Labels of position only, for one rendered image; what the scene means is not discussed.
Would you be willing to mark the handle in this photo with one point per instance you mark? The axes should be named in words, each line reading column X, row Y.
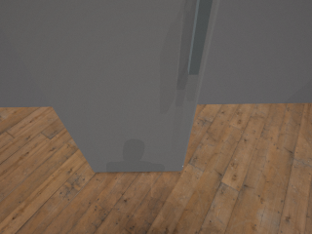
column 200, row 27

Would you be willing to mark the fridge door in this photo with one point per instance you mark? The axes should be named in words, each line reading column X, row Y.
column 116, row 74

